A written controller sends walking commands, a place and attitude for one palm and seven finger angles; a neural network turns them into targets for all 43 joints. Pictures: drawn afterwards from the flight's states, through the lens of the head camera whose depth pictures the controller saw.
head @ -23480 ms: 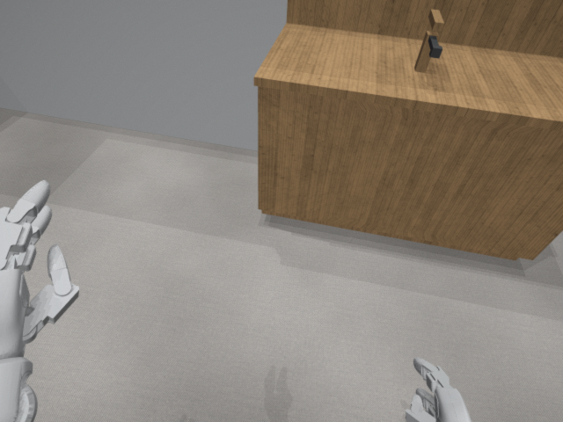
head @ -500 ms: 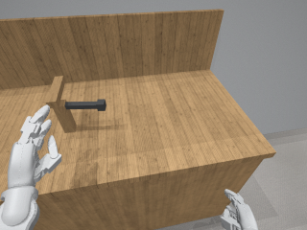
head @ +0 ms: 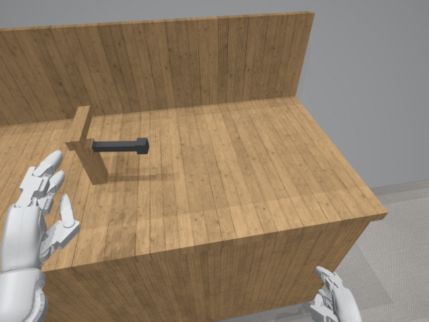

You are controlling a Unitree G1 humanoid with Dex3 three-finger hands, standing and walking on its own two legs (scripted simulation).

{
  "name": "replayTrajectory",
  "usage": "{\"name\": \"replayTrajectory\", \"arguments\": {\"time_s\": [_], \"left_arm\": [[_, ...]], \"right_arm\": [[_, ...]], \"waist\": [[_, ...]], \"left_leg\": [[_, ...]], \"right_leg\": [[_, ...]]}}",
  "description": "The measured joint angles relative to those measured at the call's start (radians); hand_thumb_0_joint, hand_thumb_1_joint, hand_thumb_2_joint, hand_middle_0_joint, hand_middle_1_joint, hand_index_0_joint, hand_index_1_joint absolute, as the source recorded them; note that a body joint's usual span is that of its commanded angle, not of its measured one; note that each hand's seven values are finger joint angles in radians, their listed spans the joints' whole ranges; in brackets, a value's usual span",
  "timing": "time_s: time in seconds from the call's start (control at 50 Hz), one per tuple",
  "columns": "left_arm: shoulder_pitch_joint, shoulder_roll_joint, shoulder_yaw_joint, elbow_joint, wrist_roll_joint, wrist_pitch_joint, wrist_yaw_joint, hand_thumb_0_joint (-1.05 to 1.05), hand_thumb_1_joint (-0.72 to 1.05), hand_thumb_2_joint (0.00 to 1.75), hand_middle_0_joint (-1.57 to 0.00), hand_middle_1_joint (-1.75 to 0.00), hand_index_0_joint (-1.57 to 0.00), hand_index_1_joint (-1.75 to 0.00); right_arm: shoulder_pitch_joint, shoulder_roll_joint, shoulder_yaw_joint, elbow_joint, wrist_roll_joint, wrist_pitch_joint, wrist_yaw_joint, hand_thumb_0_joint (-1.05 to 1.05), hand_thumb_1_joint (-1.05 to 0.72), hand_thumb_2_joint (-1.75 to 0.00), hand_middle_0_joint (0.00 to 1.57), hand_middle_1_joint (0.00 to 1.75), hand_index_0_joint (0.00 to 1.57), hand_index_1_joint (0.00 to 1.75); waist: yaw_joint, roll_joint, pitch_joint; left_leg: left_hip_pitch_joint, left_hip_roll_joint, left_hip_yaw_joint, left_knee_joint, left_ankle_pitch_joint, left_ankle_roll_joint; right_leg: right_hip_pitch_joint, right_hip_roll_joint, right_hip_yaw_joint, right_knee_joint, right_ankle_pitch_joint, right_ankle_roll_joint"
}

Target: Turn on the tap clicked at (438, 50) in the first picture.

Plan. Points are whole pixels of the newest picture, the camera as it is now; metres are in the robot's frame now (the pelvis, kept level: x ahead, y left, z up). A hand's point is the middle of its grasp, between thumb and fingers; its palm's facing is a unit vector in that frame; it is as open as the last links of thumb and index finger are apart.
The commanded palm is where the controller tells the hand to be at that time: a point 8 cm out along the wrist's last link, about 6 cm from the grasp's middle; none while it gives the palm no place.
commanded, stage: step back with the hand held close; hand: left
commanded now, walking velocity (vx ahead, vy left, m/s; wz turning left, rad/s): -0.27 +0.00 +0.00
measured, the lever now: (142, 146) +0.46 +0.24 +0.08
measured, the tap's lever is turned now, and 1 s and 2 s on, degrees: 81 81 81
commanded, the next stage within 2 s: stop stepping back and stand still in 1.22 s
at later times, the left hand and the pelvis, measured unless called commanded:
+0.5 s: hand (31, 246) +0.16 +0.27 +0.16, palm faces +0.39 -0.81 -0.43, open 7.5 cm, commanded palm +0.10 +0.31 +0.17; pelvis -0.05 +0.03 -0.01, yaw +1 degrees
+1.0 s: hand out of the picture +0.10 +0.28 +0.17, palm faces +0.42 -0.82 -0.39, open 7.5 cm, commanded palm +0.05 +0.31 +0.17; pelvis -0.11 +0.03 -0.01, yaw +0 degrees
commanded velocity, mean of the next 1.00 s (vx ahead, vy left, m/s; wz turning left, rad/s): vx -0.30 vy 0.00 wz -0.02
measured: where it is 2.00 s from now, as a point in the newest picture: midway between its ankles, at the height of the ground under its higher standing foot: outside the picture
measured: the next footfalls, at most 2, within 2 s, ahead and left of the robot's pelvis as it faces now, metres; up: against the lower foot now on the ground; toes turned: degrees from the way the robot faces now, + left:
right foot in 1.06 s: -0.09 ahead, -0.11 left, +0.00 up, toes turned +2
left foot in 1.34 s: -0.20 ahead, +0.15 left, +0.00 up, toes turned +4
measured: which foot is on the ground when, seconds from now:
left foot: down 0.00-1.00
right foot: down 0.00-0.80, up 0.82-1.00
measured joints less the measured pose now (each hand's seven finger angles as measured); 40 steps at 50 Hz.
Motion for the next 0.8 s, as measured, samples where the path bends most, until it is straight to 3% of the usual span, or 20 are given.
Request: {"name": "replayTrajectory", "arguments": {"time_s": [0.14,0.26,0.34,0.44,0.56,0.62,0.7,0.8], "left_arm": [[-0.031,0.050,0.101,-0.032,-0.012,-0.064,-0.005,0.02,0.89,0.90,-0.21,-0.30,-0.21,-0.30],[0.065,0.023,0.057,-0.049,-0.011,-0.047,-0.016,0.02,0.89,0.90,-0.20,-0.30,-0.20,-0.30],[0.100,0.044,0.047,-0.097,-0.003,-0.042,-0.011,0.02,0.89,0.90,-0.21,-0.30,-0.21,-0.30],[0.083,0.081,0.099,-0.155,0.008,-0.066,0.017,0.02,0.89,0.90,-0.21,-0.30,-0.21,-0.30],[0.063,0.076,0.134,-0.156,0.028,-0.086,0.031,0.02,0.89,0.90,-0.21,-0.30,-0.21,-0.30],[0.084,0.054,0.125,-0.148,0.027,-0.084,0.027,0.02,0.89,0.90,-0.20,-0.30,-0.21,-0.30],[0.083,0.032,0.088,-0.150,0.019,-0.070,0.030,0.02,0.89,0.90,-0.20,-0.30,-0.21,-0.30],[0.045,0.047,0.076,-0.181,0.019,-0.064,0.038,0.02,0.89,0.90,-0.21,-0.30,-0.21,-0.30]], "right_arm": [[-0.013,-0.013,-0.001,-0.050,0.008,0.040,-0.008,0.02,-0.91,-0.90,0.20,0.30,0.21,0.30],[-0.006,-0.027,-0.014,-0.089,0.014,0.065,-0.014,0.01,-0.91,-0.90,0.20,0.30,0.21,0.30],[0.008,-0.024,-0.018,-0.094,0.015,0.067,-0.023,0.01,-0.91,-0.90,0.20,0.30,0.21,0.30],[0.018,-0.016,-0.017,-0.094,0.013,0.049,-0.029,0.02,-0.91,-0.90,0.20,0.30,0.21,0.30],[0.032,0.001,-0.012,-0.094,0.012,0.021,-0.025,0.02,-0.91,-0.90,0.20,0.30,0.21,0.30],[0.033,0.008,-0.007,-0.084,0.012,0.024,-0.019,0.02,-0.91,-0.90,0.20,0.30,0.21,0.30],[0.029,0.010,-0.008,-0.061,0.012,0.031,-0.013,0.01,-0.91,-0.90,0.20,0.30,0.21,0.30],[0.018,-0.002,-0.015,-0.059,0.013,0.038,-0.015,0.02,-0.91,-0.90,0.20,0.30,0.21,0.30]], "waist": [[-0.021,0.007,-0.013],[-0.043,0.007,-0.019],[-0.041,-0.016,-0.010],[-0.034,-0.038,0.006],[-0.046,-0.034,0.005],[-0.041,-0.023,-0.007],[-0.041,-0.036,-0.017],[-0.067,-0.077,-0.014]], "left_leg": [[-0.120,0.009,-0.003,0.055,0.000,0.001],[-0.192,-0.003,0.017,0.076,0.012,0.018],[-0.231,-0.011,0.017,0.099,0.019,0.026],[-0.277,-0.019,0.010,0.125,0.029,0.035],[-0.305,-0.047,-0.009,0.137,0.046,0.043],[-0.323,-0.040,-0.010,0.168,0.017,0.041],[-0.365,-0.035,-0.012,0.275,-0.118,0.020],[-0.325,-0.029,-0.024,0.239,-0.040,0.028]], "right_leg": [[-0.109,0.007,-0.002,0.032,0.014,0.004],[-0.196,-0.008,0.016,0.073,0.021,0.019],[-0.236,-0.017,0.015,0.101,0.023,0.025],[-0.278,-0.025,0.009,0.129,0.030,0.031],[-0.313,-0.006,0.063,0.179,0.014,0.036],[-0.321,0.001,0.063,0.187,0.018,0.030],[-0.335,0.000,0.057,0.193,0.017,0.023],[-0.376,-0.026,0.046,0.245,0.005,0.043]]}}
